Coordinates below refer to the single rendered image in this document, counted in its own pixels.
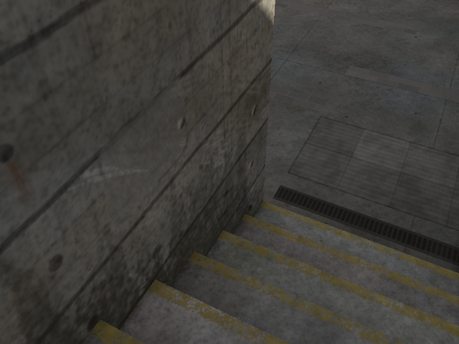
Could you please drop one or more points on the stairs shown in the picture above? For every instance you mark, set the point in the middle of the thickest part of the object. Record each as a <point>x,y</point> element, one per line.
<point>283,278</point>

